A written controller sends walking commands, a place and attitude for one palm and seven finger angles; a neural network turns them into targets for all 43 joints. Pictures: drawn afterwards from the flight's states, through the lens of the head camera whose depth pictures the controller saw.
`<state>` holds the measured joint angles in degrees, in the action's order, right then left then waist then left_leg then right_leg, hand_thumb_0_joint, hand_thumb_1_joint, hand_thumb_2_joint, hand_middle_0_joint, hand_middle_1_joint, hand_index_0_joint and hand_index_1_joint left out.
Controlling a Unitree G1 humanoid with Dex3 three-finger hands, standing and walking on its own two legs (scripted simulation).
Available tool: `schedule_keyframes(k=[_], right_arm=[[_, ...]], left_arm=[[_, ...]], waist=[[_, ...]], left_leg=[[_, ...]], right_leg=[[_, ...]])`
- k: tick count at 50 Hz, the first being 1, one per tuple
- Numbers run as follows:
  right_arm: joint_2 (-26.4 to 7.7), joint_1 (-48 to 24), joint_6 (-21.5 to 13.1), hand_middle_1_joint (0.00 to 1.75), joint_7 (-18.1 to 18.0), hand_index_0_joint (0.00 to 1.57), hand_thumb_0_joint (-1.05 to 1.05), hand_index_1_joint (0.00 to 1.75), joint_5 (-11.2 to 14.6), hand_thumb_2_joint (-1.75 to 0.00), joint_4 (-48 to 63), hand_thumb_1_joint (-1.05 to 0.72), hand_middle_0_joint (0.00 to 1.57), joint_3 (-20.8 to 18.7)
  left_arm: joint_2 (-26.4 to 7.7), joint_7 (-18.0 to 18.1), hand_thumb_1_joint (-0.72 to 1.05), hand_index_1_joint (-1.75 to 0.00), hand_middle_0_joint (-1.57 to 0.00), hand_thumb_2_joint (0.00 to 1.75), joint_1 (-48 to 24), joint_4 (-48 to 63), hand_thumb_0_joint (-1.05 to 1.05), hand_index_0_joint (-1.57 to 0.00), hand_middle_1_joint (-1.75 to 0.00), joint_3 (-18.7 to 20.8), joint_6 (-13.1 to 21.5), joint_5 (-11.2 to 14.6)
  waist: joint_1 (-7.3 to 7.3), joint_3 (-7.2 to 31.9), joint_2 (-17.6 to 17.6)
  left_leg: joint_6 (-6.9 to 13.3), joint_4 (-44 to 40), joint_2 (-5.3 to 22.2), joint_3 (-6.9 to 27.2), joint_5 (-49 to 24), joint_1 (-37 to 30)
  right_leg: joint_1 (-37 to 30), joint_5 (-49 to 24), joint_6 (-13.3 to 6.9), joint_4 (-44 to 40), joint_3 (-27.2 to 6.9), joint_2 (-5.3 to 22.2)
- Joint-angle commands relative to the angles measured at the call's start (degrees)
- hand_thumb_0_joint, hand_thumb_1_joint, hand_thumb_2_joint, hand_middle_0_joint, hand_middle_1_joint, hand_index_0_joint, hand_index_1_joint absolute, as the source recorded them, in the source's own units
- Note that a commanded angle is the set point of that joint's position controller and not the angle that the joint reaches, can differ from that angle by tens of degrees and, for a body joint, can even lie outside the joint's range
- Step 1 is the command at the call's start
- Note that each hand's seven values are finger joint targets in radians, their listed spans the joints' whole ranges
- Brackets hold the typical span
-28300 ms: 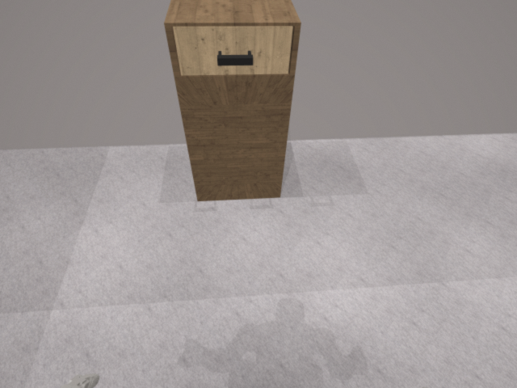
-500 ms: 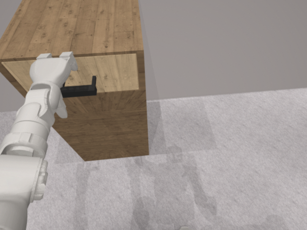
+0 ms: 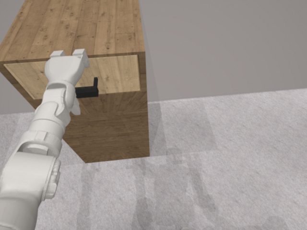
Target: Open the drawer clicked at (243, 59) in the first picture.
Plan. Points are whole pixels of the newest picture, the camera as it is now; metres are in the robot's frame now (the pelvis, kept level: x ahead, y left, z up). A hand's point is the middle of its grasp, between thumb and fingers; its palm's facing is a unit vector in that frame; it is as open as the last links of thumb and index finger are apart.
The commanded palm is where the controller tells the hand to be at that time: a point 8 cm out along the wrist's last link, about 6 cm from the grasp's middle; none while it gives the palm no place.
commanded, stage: re-aim the fingers above the handle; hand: left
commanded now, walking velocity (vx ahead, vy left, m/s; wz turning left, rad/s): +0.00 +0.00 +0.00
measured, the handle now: (79, 87) +0.54 +0.22 +0.02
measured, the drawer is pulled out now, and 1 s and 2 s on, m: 0.00 0.00 0.00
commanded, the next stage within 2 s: lower the fingers behind the handle in 0.78 s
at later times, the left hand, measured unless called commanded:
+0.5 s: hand (66, 86) +0.49 +0.22 +0.08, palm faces +0.00 +0.01 -1.00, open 13.8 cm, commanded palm +0.47 +0.22 +0.14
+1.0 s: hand (64, 88) +0.48 +0.23 +0.08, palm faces -0.04 +0.00 -1.00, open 13.8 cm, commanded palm +0.46 +0.22 +0.13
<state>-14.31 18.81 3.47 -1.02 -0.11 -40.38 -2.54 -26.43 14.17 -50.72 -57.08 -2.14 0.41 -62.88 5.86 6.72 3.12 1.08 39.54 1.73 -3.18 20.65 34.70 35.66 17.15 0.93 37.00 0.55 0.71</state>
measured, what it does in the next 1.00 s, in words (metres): stands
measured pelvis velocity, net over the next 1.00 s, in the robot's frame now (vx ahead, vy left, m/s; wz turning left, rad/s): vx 0.00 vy -0.01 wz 0.01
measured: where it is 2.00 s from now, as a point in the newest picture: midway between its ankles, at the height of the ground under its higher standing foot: outside the picture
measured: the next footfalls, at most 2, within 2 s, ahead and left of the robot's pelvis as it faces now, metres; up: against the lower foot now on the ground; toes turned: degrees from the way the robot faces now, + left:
none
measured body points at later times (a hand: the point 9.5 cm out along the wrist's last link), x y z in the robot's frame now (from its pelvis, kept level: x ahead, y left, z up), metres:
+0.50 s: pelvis +0.00 -0.01 +0.00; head +0.08 -0.03 +0.45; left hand +0.48 +0.22 +0.14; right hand +0.05 -0.29 -0.13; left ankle -0.03 +0.10 -0.72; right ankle +0.00 -0.13 -0.72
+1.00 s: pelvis +0.00 -0.01 +0.00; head +0.08 -0.02 +0.45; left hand +0.48 +0.22 +0.13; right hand +0.04 -0.28 -0.13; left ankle -0.03 +0.10 -0.72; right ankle +0.00 -0.13 -0.72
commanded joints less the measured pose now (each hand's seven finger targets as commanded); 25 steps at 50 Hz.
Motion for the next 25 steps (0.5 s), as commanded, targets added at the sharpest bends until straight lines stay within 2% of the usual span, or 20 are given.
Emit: schedule_keyframes(k=[1, 3, 5, 6, 7, 8, 10, 11, 12, 13, 14, 16, 17, 18, 19, 20, 21, 23, 24, 25], right_arm=[[-9.34, 5.90, -0.70, 0.30, -0.40, 0.20, 0.00, 0.30, 0.39, -0.90, 3.77, -0.90, 0.20, -2.89], [-9.54, 5.87, -0.72, 0.30, -0.68, 0.20, 0.00, 0.30, 0.47, -0.90, 4.32, -0.90, 0.20, -3.06], [-9.64, 5.80, -0.51, 0.30, -1.01, 0.20, 0.00, 0.30, 0.57, -0.90, 4.64, -0.90, 0.20, -3.16], [-9.45, 5.83, -0.58, 0.30, -1.22, 0.20, 0.00, 0.30, 0.70, -0.90, 4.67, -0.90, 0.20, -3.12], [-9.61, 5.83, -0.59, 0.30, -1.32, 0.20, 0.00, 0.30, 0.76, -0.90, 4.37, -0.90, 0.20, -3.23], [-9.43, 5.75, -0.70, 0.30, -1.59, 0.20, 0.00, 0.30, 0.70, -0.90, 4.48, -0.90, 0.20, -3.20], [-9.29, 6.13, -0.80, 0.30, -1.73, 0.20, 0.00, 0.30, 0.51, -0.90, 4.23, -0.90, 0.20, -3.48], [-8.86, 6.19, -1.01, 0.30, -1.75, 0.20, 0.00, 0.30, 0.51, -0.90, 4.01, -0.90, 0.20, -3.52], [-9.08, 6.53, -0.99, 0.30, -1.69, 0.20, 0.00, 0.30, 0.48, -0.90, 3.82, -0.90, 0.20, -3.70], [-8.80, 6.29, -1.03, 0.30, -1.67, 0.20, 0.00, 0.30, 0.24, -0.90, 3.71, -0.90, 0.20, -3.67], [-8.68, 6.37, -1.05, 0.30, -1.38, 0.20, 0.00, 0.30, 0.40, -0.90, 3.59, -0.90, 0.20, -3.80], [-8.96, 6.18, -0.98, 0.30, -1.13, 0.20, 0.00, 0.30, 0.33, -0.90, 2.84, -0.90, 0.20, -3.53], [-9.07, 6.07, -0.91, 0.30, -1.06, 0.20, 0.00, 0.30, 0.49, -0.90, 2.79, -0.90, 0.20, -3.54], [-8.97, 5.77, -1.04, 0.30, -1.02, 0.20, 0.00, 0.30, 0.30, -0.90, 2.89, -0.90, 0.20, -3.41], [-9.07, 5.95, -0.95, 0.30, -0.92, 0.20, 0.00, 0.30, 0.44, -0.90, 2.96, -0.90, 0.20, -3.48], [-9.27, 5.60, -0.81, 0.30, -0.93, 0.20, 0.00, 0.30, 0.40, -0.90, 3.06, -0.90, 0.20, -3.52], [-8.88, 5.33, -0.92, 0.30, -0.91, 0.20, 0.00, 0.30, 0.42, -0.90, 3.30, -0.90, 0.20, -3.34], [-9.35, 5.34, -0.89, 0.30, -1.08, 0.20, 0.00, 0.30, 0.64, -0.90, 3.15, -0.90, 0.20, -3.50], [-9.23, 5.22, -0.88, 0.30, -1.09, 0.20, 0.00, 0.30, 0.85, -0.90, 3.61, -0.90, 0.20, -3.42], [-9.24, 5.39, -0.96, 0.30, -1.15, 0.20, 0.00, 0.30, 0.72, -0.90, 3.55, -0.90, 0.20, -3.57]], left_arm=[[-17.16, 1.91, -0.50, -1.20, -0.30, 0.30, -23.67, 6.65, 0.00, -0.30, -1.20, 4.48, -4.07, -0.06], [-16.73, 0.38, -0.50, -1.20, -0.30, 0.30, -24.33, 8.88, 0.00, -0.30, -1.20, 3.68, -3.96, 0.49], [-16.33, -1.23, -0.50, -1.20, -0.30, 0.30, -23.30, 9.81, 0.00, -0.30, -1.20, 3.39, -2.99, 1.19], [-14.34, -1.98, -0.50, -1.20, -0.30, 0.30, -23.17, 9.92, 0.00, -0.30, -1.20, 1.46, -2.37, 1.40], [-14.53, -2.45, -0.50, -1.20, -0.30, 0.30, -24.00, 10.90, 0.00, -0.30, -1.20, 1.62, -1.55, 1.89], [-14.62, -2.82, -0.50, -1.20, -0.30, 0.30, -23.71, 11.52, 0.00, -0.30, -1.20, 1.55, -0.70, 1.78], [-14.22, -3.02, -0.50, -1.20, -0.30, 0.30, -26.53, 15.37, 0.00, -0.30, -1.20, 0.99, 1.47, 2.06], [-13.55, -2.73, -0.50, -1.20, -0.30, 0.30, -25.68, 15.02, 0.00, -0.30, -1.20, 0.88, 2.22, 2.06], [-15.45, -2.27, -0.50, -1.20, -0.30, 0.30, -25.17, 16.15, 0.00, -0.30, -1.20, 2.88, 2.85, 2.14], [-14.69, -1.68, -0.50, -1.20, -0.30, 0.30, -25.30, 16.29, 0.00, -0.30, -1.20, 2.39, 3.22, 1.75], [-14.52, -1.05, -0.50, -1.20, -0.30, 0.30, -24.64, 16.29, 0.00, -0.30, -1.20, 2.61, 3.16, 1.81], [-16.33, 0.48, -0.50, -1.20, -0.30, 0.30, -25.84, 14.01, 0.00, -0.30, -1.20, 3.89, 2.39, 1.46], [-18.16, 1.20, -0.50, -1.20, -0.30, 0.30, -25.39, 13.37, 0.00, -0.30, -1.20, 5.50, 1.79, 1.20], [-17.74, 1.71, -0.50, -1.20, -0.30, 0.30, -25.37, 12.75, 0.00, -0.30, -1.20, 4.99, 1.08, 0.91], [-19.60, 2.03, -0.50, -1.20, -0.30, 0.30, -24.86, 12.62, 0.00, -0.30, -1.20, 6.56, 0.50, 0.74], [-19.74, 2.01, -0.50, -1.20, -0.30, 0.30, -25.35, 12.47, 0.00, -0.30, -1.20, 6.24, -0.05, 0.42], [-16.96, 1.81, -0.50, -1.20, -0.30, 0.30, -25.15, 11.51, 0.00, -0.30, -1.20, 3.77, -0.74, 0.50], [-17.16, 1.01, -0.50, -1.20, -0.30, 0.30, -25.03, 10.72, 0.00, -0.30, -1.20, 3.67, -1.55, 0.70], [-15.55, 0.26, -0.50, -1.20, -0.30, 0.30, -25.08, 10.91, 0.00, -0.30, -1.20, 2.02, -1.78, 1.04], [-13.54, -0.57, -0.50, -1.20, -0.30, 0.30, -26.76, 11.84, 0.00, -0.30, -1.20, 0.43, -1.41, 1.61]], waist=[[-1.03, 22.42, -1.80], [-0.93, 24.07, -2.53], [-0.63, 23.70, -2.61], [-0.05, 22.35, -3.27], [0.31, 20.91, -2.75], [-0.01, 21.10, -2.82], [0.54, 22.25, -0.76], [0.28, 21.94, -0.55], [-0.16, 22.88, -0.08], [-0.32, 23.51, 0.44], [-0.44, 23.19, 1.67], [-0.18, 21.76, 0.02], [-0.63, 21.99, 0.16], [-0.68, 22.22, 0.54], [-1.28, 23.43, 0.34], [-1.01, 24.35, 0.65], [-0.56, 23.36, 0.49], [-0.13, 22.57, -0.80], [0.03, 22.58, 0.12], [1.03, 22.61, -0.37]], left_leg=[[0.73, -3.58, -1.81, 0.94, -26.67, -12.65], [1.06, -3.80, -1.89, 0.69, -26.13, -13.49], [1.24, -3.89, -1.99, 0.67, -26.87, -14.06], [1.35, -4.06, -1.97, 0.77, -25.40, -13.94], [1.37, -4.11, -1.96, 0.68, -24.39, -14.22], [1.46, -4.07, -2.19, 0.72, -23.93, -14.16], [1.45, -3.70, -2.15, 1.04, -25.22, -16.07], [1.49, -3.43, -2.24, 1.15, -25.53, -16.03], [1.30, -3.21, -2.28, 1.35, -26.55, -16.45], [1.28, -2.86, -2.39, 1.24, -27.70, -16.59], [1.05, -2.79, -2.39, 1.38, -28.24, -16.85], [1.05, -3.02, -2.48, 1.21, -25.62, -14.37], [0.98, -3.17, -2.63, 1.09, -25.15, -13.73], [1.05, -3.15, -2.76, 0.76, -25.17, -13.50], [0.90, -3.39, -2.73, 0.78, -25.41, -13.14], [0.93, -3.20, -2.74, 0.66, -25.95, -13.55], [1.07, -3.24, -2.77, 0.42, -25.43, -13.26], [1.14, -3.62, -2.56, 0.31, -24.76, -13.66], [1.14, -3.67, -2.70, 0.23, -24.28, -14.00], [1.30, -3.66, -2.62, 0.33, -24.44, -14.91]], right_leg=[[-13.49, -20.70, -2.14, -1.79, 2.07, -3.68], [-15.02, -21.49, -1.92, -2.37, 1.62, -3.56], [-15.80, -22.53, -1.96, -2.92, 1.38, -3.48], [-14.67, -21.27, -1.78, -3.19, 1.48, -3.46], [-13.79, -20.96, -1.80, -3.56, 1.37, -3.51], [-14.02, -20.48, -1.79, -3.63, 1.13, -3.43], [-13.32, -20.66, -2.07, -3.64, 0.96, -3.48], [-12.97, -20.49, -2.04, -3.42, 1.03, -3.50], [-13.27, -21.47, -2.16, -2.95, 1.03, -3.65], [-13.39, -22.09, -2.13, -2.68, 0.99, -3.57], [-12.74, -21.95, -2.28, -2.52, 1.20, -3.72], [-13.05, -20.97, -2.16, -2.59, 1.19, -3.59], [-13.65, -21.26, -2.28, -2.37, 1.10, -3.61], [-14.10, -21.65, -2.21, -2.39, 1.03, -3.48], [-15.33, -22.16, -2.25, -2.22, 1.01, -3.45], [-15.81, -22.56, -2.29, -2.22, 0.87, -3.48], [-15.41, -22.67, -2.06, -2.33, 0.94, -3.34], [-15.15, -22.49, -1.92, -2.87, 1.02, -3.38], [-14.91, -22.05, -1.90, -3.08, 0.89, -3.41], [-14.63, -21.98, -1.90, -3.64, 0.92, -3.36]])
